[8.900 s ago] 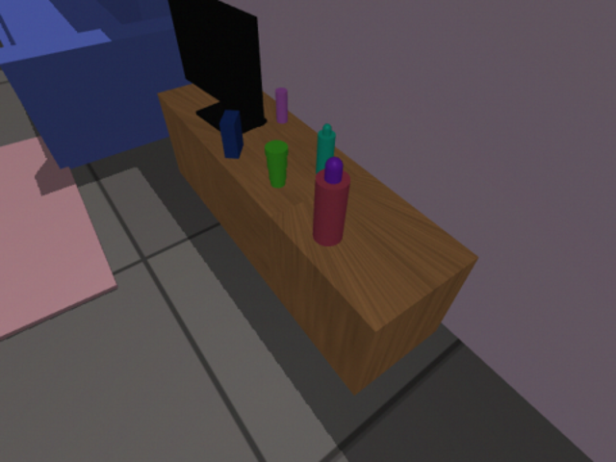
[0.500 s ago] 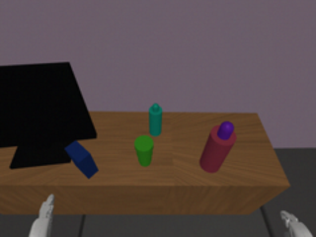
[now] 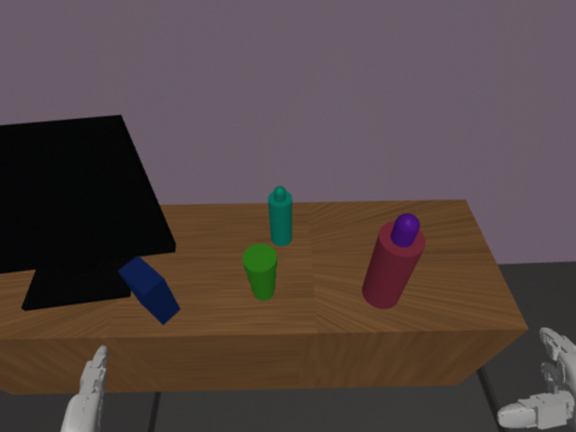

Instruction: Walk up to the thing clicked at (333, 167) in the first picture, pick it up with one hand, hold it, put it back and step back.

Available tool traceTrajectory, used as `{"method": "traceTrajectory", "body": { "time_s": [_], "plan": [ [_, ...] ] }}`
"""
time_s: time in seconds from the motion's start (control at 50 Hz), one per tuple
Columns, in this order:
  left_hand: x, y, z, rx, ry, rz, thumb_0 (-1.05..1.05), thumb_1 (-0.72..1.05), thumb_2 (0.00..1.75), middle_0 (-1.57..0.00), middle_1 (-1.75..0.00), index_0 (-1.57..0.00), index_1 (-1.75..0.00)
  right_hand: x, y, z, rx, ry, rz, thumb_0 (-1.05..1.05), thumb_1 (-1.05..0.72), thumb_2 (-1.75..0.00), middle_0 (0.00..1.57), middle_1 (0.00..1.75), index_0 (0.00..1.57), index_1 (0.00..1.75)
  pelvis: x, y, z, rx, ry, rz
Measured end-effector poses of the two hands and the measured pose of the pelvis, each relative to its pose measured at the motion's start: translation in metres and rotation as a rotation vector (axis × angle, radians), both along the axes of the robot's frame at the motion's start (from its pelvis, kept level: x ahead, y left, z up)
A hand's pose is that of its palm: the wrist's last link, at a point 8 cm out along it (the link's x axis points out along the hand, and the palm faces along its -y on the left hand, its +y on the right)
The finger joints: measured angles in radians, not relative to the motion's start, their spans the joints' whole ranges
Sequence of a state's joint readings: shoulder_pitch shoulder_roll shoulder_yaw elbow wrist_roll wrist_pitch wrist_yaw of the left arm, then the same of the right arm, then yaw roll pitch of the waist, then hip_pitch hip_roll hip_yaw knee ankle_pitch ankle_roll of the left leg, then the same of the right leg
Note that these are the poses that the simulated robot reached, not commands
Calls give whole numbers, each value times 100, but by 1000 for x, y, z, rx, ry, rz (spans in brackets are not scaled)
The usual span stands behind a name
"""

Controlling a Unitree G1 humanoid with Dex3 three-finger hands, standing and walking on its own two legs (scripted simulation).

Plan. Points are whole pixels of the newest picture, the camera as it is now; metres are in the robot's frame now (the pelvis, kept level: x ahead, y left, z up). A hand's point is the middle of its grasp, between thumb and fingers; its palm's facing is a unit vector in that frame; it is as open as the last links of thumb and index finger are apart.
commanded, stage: go down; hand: right
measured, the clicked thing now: (393, 260) +0.49 -0.22 -0.14
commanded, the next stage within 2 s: approach in 1.14 s
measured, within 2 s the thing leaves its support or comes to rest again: neither
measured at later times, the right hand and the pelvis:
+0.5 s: hand (558, 279) +0.33 -0.37 +0.05, palm faces +0.24 +0.96 -0.12, open 17.5 cm; pelvis -0.01 +0.00 +0.01, yaw +2 degrees
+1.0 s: hand (572, 240) +0.37 -0.39 +0.08, palm faces +0.24 +0.97 -0.06, open 17.5 cm; pelvis -0.01 -0.01 +0.01, yaw +2 degrees
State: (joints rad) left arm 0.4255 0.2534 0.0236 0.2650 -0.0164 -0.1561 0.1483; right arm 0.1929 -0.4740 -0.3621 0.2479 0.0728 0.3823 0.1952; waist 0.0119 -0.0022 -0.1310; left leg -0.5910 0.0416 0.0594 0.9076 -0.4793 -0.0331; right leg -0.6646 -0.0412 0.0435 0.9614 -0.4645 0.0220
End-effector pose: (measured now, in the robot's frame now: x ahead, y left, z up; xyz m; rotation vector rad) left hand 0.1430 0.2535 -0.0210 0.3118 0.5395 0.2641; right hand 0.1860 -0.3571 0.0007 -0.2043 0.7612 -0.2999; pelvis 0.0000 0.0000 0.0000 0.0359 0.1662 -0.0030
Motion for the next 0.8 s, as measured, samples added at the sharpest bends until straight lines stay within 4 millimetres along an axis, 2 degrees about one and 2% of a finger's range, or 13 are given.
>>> {"method": "traceTrajectory", "body": {
  "time_s": [0.16,0.28,0.4,0.56,0.8],
  "plan": [
    [-13,3,-3,10,21,13,-2,-52,6,-7,-5,-6,-5,52,-28,31,36,-143,12,-1,52,-5,3,6,4,5,-6,-4,3,1,-6,10],
    [-26,8,-3,25,53,20,-2,-52,6,-7,-5,-6,-5,79,-39,44,77,-205,26,-1,53,-4,4,6,4,5,-8,-6,8,0,-5,25],
    [-31,6,-12,26,117,14,-2,-52,5,-6,-5,-6,-5,96,-50,53,88,-290,27,-1,54,-4,4,6,4,5,-10,-6,10,2,5,31],
    [-26,11,-10,55,129,26,-2,-53,6,-6,-5,-6,-5,115,-63,69,98,-380,32,-1,55,-4,4,5,4,5,-10,-4,12,5,19,30],
    [-25,4,-8,54,145,18,-1,-52,5,-6,-5,-6,-5,135,-74,81,115,-452,42,-1,54,-3,4,5,4,5,-10,-5,13,13,42,31]
  ]
}}
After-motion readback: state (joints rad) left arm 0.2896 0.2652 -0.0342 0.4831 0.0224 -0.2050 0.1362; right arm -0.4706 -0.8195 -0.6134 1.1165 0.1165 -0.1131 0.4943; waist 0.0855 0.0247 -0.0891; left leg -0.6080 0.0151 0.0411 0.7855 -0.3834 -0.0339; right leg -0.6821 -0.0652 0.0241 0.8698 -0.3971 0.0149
